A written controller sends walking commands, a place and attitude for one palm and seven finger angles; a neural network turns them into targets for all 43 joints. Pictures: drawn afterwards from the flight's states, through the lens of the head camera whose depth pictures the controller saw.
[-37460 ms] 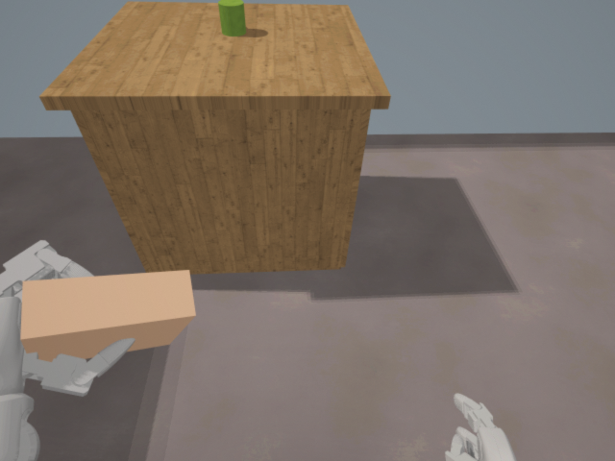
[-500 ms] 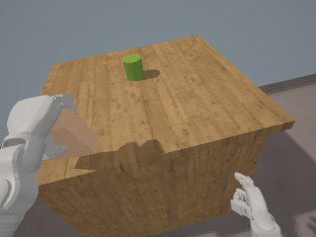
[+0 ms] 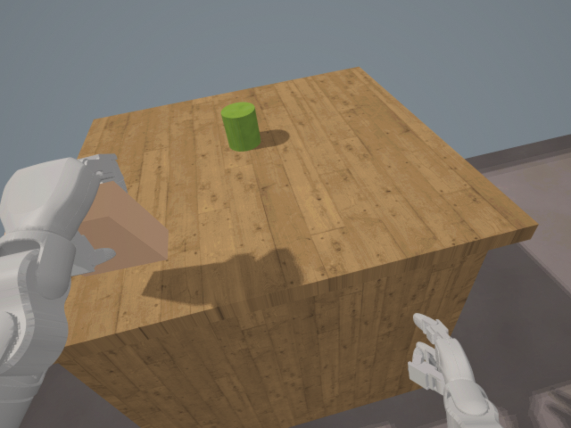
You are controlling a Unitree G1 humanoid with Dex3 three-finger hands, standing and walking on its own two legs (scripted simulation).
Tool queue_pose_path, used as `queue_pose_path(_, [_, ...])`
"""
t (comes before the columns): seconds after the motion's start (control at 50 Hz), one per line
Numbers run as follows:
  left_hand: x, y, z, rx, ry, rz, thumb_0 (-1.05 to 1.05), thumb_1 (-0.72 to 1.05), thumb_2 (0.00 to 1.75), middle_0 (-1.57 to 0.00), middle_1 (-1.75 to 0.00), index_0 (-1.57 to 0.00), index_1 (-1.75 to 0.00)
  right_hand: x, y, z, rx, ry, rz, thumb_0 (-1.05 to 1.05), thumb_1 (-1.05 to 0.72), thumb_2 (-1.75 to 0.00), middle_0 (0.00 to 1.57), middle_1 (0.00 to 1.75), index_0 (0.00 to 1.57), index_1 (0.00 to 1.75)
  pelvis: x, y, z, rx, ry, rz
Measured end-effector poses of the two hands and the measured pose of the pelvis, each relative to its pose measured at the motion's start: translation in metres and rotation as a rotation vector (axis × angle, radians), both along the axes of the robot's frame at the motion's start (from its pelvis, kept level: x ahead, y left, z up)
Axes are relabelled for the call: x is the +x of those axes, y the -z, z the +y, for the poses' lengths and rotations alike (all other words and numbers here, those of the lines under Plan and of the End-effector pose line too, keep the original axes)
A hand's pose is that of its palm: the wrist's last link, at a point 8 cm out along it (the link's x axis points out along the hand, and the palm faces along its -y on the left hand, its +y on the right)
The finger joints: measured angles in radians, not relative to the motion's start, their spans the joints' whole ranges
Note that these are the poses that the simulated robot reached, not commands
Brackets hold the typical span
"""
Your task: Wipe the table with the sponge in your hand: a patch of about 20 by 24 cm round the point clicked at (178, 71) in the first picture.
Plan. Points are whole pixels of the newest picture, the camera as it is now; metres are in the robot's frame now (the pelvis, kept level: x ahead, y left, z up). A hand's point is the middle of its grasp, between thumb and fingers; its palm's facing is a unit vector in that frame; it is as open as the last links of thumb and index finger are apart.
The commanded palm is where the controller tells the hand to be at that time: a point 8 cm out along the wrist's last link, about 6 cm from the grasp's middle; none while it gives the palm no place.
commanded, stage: move the sponge above the wiping area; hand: left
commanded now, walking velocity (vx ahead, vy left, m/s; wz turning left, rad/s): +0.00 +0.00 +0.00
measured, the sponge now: (108, 241) +0.26 +0.29 +0.17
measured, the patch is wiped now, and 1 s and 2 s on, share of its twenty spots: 0.00 0.00 0.00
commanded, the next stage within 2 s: none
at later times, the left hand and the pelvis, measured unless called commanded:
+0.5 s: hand (88, 208) +0.27 +0.29 +0.22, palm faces +0.30 -0.04 -0.95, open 9.1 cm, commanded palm +0.21 +0.28 +0.26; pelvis +0.00 +0.00 +0.00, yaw +0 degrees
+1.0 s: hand (123, 226) +0.28 +0.28 +0.18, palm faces +0.16 -0.08 -0.98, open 9.1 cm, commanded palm +0.23 +0.27 +0.25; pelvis +0.00 +0.00 +0.00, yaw +1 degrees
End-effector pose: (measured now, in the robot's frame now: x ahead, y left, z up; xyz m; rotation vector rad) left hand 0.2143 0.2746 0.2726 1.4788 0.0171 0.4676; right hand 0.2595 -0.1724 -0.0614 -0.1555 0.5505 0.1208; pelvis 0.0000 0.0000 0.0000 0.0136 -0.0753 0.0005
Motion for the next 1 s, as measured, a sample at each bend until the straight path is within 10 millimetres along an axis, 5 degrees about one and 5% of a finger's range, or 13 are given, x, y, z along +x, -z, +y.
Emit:
queue_pose_path(0.1, [-0.004, -0.004, 0.024, -0.067, -0.108, -0.024, 0.00, -0.43, 1.08, -0.84, -1.42, -0.84, -1.42, 0.000, -0.002, 0.001, 0.021, 0.008, 0.002, 0.02, -0.91, -0.90, 0.20, 0.30, 0.20, 0.30, -0.001, -0.001, 0.001, -0.004, -0.007, 0.011])
queue_pose_path(0.26, [-0.002, 0.057, 0.001, -0.139, -0.022, 0.172, 0.00, -0.43, 1.08, -0.83, -1.42, -0.84, -1.42, -0.001, -0.003, 0.002, -0.021, 0.007, -0.012, 0.02, -0.91, -0.90, 0.20, 0.30, 0.19, 0.30, -0.005, 0.000, 0.005, -0.004, -0.020, 0.005])
queue_pose_path(0.36, [0.007, 0.039, -0.013, -0.020, 0.056, 0.105, 0.00, -0.43, 1.08, -0.84, -1.41, -0.84, -1.42, -0.002, -0.003, 0.007, -0.030, -0.010, -0.015, 0.02, -0.91, -0.90, 0.20, 0.30, 0.19, 0.30, -0.005, 0.000, 0.004, -0.002, -0.014, -0.006])
queue_pose_path(0.48, [0.016, 0.003, 0.010, -0.031, -0.050, -0.012, 0.00, -0.43, 1.08, -0.84, -1.41, -0.84, -1.42, -0.007, -0.002, 0.009, 0.016, -0.001, 0.007, 0.02, -0.91, -0.90, 0.20, 0.30, 0.20, 0.30, -0.005, -0.002, 0.003, -0.003, -0.005, 0.004])
queue_pose_path(0.56, [0.014, 0.016, 0.020, -0.089, -0.109, 0.045, 0.00, -0.43, 1.08, -0.83, -1.42, -0.84, -1.42, -0.010, 0.000, 0.003, 0.031, 0.019, 0.017, 0.02, -0.91, -0.90, 0.20, 0.30, 0.20, 0.30, -0.005, -0.001, 0.003, -0.004, -0.005, 0.018])
queue_pose_path(0.68, [0.012, 0.064, 0.004, -0.104, -0.061, 0.214, 0.00, -0.43, 1.08, -0.83, -1.42, -0.83, -1.42, -0.013, 0.005, -0.010, -0.023, 0.033, 0.026, 0.02, -0.91, -0.90, 0.20, 0.30, 0.20, 0.30, -0.005, 0.000, 0.003, -0.004, -0.013, 0.014])
queue_pose_path(0.78, [0.022, 0.051, -0.006, -0.002, 0.001, 0.168, 0.00, -0.43, 1.08, -0.84, -1.42, -0.84, -1.42, -0.013, 0.008, -0.013, -0.054, 0.027, 0.030, 0.02, -0.91, -0.90, 0.20, 0.30, 0.19, 0.30, -0.005, 0.000, 0.001, -0.003, -0.018, 0.003])
queue_pose_path(0.9, [0.036, 0.030, 0.005, -0.047, -0.062, 0.086, 0.00, -0.43, 1.08, -0.84, -1.42, -0.84, -1.42, -0.012, 0.007, -0.009, -0.008, 0.035, 0.034, 0.02, -0.91, -0.90, 0.20, 0.30, 0.19, 0.30, -0.003, -0.001, -0.001, -0.001, -0.013, 0.013])
queue_pose_path(1.0, [0.039, 0.043, -0.001, -0.078, -0.071, 0.143, 0.00, -0.43, 1.08, -0.83, -1.42, -0.84, -1.42, -0.010, 0.007, -0.009, 0.018, 0.040, 0.029, 0.02, -0.91, -0.90, 0.20, 0.30, 0.20, 0.30, 0.000, -0.001, -0.001, 0.000, -0.009, 0.025])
